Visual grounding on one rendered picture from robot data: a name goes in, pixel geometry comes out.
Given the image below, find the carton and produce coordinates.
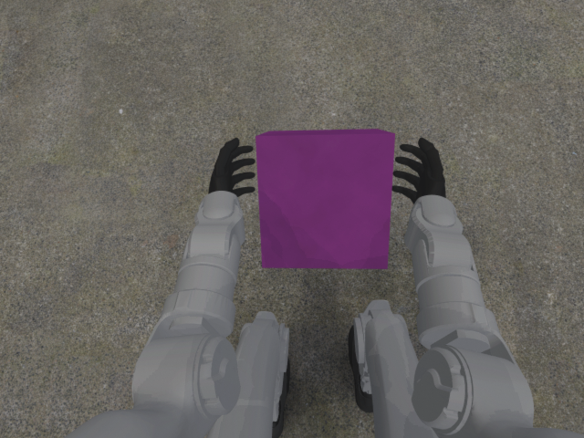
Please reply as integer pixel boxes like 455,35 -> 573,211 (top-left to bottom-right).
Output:
255,129 -> 395,269

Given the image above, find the robot left hand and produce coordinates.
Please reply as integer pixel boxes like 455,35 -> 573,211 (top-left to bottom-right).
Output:
208,138 -> 256,197

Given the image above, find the left robot thigh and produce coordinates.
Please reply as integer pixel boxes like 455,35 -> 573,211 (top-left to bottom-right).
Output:
206,318 -> 289,438

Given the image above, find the robot right hand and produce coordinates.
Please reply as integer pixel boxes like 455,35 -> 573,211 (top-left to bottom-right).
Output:
392,138 -> 446,204

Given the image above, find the robot left upper arm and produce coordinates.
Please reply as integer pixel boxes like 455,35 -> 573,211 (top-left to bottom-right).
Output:
64,332 -> 241,438

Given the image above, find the robot left forearm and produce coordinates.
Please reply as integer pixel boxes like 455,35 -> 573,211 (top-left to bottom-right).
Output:
132,191 -> 245,403

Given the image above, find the robot right foot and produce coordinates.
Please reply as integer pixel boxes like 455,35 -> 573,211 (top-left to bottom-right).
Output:
349,325 -> 373,412

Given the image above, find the robot right upper arm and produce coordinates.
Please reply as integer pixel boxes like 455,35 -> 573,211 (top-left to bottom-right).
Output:
412,345 -> 584,438

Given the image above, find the robot right forearm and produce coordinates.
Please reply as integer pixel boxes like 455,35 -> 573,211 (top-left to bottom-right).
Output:
404,195 -> 534,419

